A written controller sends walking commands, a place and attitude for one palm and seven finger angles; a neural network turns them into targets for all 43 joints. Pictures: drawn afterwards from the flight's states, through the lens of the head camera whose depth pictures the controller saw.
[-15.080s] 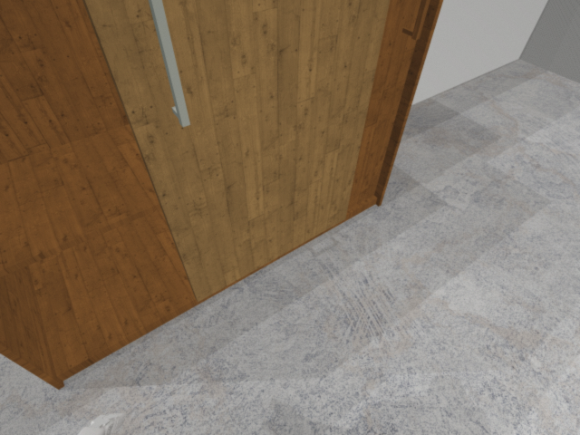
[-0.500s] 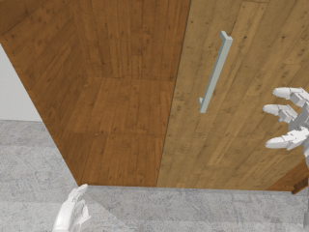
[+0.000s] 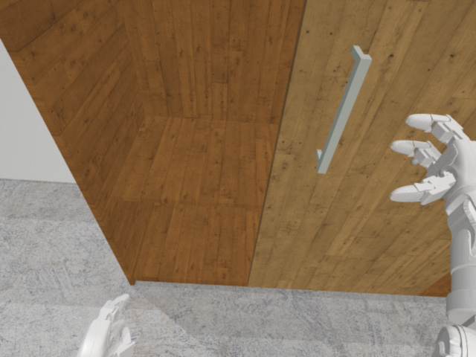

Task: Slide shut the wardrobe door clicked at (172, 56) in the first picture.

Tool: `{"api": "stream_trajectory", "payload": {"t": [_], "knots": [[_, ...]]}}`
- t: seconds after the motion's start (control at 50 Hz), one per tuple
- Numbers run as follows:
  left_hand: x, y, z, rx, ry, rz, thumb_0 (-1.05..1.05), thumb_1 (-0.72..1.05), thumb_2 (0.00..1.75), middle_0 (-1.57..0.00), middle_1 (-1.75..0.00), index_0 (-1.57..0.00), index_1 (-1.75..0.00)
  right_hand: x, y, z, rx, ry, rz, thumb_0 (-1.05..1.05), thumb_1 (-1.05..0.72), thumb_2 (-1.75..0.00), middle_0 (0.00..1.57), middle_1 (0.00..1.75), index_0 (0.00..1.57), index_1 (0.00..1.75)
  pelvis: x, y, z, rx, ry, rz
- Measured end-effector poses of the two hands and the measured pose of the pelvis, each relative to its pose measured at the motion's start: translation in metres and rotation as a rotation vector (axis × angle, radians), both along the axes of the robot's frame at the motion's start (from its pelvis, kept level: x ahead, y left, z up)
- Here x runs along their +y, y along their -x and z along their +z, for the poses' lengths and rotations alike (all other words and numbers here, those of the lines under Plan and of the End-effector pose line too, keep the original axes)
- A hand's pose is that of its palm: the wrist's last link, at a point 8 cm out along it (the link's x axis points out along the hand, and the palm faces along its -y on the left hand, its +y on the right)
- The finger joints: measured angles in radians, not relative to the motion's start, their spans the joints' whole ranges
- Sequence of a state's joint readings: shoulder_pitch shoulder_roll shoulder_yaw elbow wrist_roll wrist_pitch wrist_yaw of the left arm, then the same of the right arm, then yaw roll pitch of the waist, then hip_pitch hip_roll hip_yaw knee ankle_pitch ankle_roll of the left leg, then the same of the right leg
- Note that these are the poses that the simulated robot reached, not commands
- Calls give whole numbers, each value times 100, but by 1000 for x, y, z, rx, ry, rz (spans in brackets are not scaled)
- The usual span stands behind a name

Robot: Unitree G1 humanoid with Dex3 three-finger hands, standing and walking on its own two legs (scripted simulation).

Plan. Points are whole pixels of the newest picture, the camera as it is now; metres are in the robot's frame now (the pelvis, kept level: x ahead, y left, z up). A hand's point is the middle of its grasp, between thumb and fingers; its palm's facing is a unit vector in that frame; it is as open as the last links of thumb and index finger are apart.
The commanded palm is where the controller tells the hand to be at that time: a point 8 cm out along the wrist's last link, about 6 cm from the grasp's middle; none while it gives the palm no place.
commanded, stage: move the hooked fingers beside the handle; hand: right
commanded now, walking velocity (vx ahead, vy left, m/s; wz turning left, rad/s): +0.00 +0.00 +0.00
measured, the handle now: (336, 117) +0.51 -0.14 +0.17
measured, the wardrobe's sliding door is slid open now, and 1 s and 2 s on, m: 0.48 0.48 0.48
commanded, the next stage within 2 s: feel for the door with the fingertips in 1.46 s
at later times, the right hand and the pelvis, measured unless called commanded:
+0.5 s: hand (387, 141) +0.44 -0.22 +0.17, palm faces +0.03 +1.00 -0.02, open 14.0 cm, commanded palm +0.43 -0.26 +0.18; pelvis +0.00 -0.01 +0.00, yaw +1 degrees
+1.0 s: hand (382, 133) +0.46 -0.21 +0.18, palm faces +0.02 +1.00 -0.01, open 14.0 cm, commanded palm +0.44 -0.26 +0.17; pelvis +0.01 -0.02 +0.00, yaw +2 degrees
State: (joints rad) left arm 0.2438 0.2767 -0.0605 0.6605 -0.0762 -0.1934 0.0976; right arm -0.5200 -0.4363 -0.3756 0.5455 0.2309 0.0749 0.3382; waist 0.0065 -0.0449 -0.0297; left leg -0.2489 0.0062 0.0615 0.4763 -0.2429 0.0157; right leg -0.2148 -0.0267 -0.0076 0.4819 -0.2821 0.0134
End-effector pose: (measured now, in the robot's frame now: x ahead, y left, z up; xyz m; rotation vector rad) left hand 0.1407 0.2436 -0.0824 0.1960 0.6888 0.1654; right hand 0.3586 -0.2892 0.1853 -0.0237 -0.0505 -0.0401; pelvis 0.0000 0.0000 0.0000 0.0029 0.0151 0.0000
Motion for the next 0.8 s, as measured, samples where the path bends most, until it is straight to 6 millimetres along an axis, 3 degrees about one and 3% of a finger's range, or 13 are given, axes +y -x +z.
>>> {"api": "stream_trajectory", "payload": {"t": [0.34, 0.54, 0.68, 0.8], "knots": [[7, 52, -15, 147, -16, 72, 1, 91, 90, -20, -30, -20, -30, 24, -44, -2, 17, -8, 40, -1, 50, -30, 30, 120, 30, 120, -8, 2, 0, 29, -2, 11], [7, 80, -20, 227, -20, 114, 1, 91, 90, -20, -30, -20, -30, 20, -64, -7, 30, 3, 17, -1, 50, -30, 30, 120, 30, 120, -12, 1, -1, 50, -4, 24], [7, 92, -22, 275, -27, 128, 1, 91, 90, -20, -30, -20, -30, 23, -77, -4, 28, -16, 35, -1, 50, -30, 30, 120, 30, 120, -15, -1, -1, 67, -6, 24], [5, 97, -23, 294, -22, 140, 1, 91, 90, -20, -30, -20, -30, 24, -81, -19, 66, -17, 31, -1, 50, -30, 30, 120, 30, 120, -18, -2, -2, 80, -5, 31]]}}
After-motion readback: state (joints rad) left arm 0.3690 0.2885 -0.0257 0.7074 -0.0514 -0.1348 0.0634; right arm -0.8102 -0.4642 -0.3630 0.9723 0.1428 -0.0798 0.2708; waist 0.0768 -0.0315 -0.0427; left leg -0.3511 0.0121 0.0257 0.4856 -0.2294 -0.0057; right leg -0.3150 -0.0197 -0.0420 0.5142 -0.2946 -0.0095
